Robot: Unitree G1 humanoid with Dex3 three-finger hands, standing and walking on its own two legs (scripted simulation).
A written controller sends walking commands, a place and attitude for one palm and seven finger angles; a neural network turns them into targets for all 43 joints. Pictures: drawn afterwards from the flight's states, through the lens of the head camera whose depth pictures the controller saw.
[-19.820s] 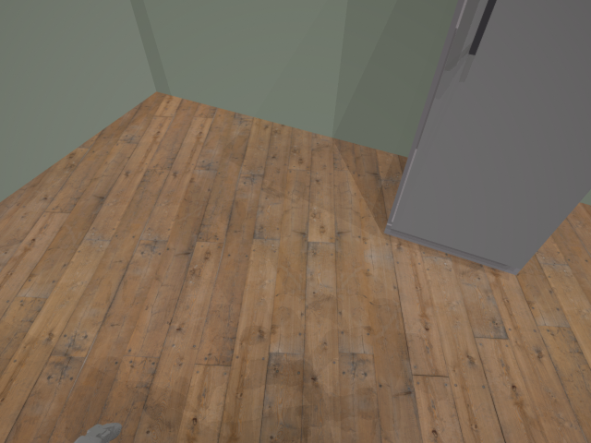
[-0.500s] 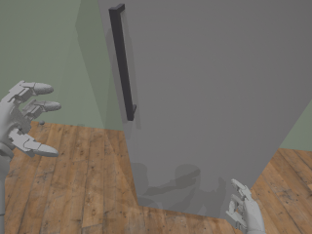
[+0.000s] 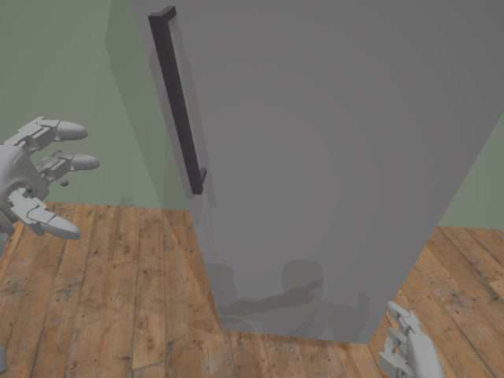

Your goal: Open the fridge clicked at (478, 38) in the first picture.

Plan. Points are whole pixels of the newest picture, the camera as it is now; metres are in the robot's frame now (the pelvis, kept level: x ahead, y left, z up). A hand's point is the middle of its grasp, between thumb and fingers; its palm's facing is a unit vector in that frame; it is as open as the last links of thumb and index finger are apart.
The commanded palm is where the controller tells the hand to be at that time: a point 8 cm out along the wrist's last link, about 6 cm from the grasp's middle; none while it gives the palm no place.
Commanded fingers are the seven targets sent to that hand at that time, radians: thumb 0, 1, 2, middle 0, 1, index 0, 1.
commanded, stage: raise the hand to about handle height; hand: left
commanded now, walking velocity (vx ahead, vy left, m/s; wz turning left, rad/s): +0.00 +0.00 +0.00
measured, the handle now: (185, 115) +0.43 +0.14 +0.24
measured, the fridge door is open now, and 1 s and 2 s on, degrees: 0 0 0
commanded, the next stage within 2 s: move the hooked fingers beside the handle in 0.24 s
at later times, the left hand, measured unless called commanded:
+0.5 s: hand (37, 159) +0.28 +0.28 +0.26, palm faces +0.11 -0.99 -0.11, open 13.9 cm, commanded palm +0.25 +0.31 +0.26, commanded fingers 0.00 -0.50 0.30 -0.30 -1.20 -0.30 -1.20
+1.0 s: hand (86, 165) +0.32 +0.26 +0.22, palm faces +0.06 -0.99 -0.12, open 14.0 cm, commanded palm +0.29 +0.29 +0.25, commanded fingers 0.00 -0.50 0.30 -0.30 -1.20 -0.30 -1.20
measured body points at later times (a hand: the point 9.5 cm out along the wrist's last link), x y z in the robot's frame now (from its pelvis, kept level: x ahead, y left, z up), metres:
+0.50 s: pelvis +0.02 -0.01 +0.00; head -0.02 -0.03 +0.45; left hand +0.27 +0.34 +0.27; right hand +0.22 -0.23 -0.06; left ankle +0.02 +0.12 -0.74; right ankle -0.01 -0.12 -0.74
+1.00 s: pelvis +0.01 +0.00 +0.00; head -0.01 -0.03 +0.45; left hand +0.31 +0.31 +0.23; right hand +0.21 -0.22 -0.07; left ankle +0.02 +0.12 -0.74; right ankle -0.01 -0.12 -0.73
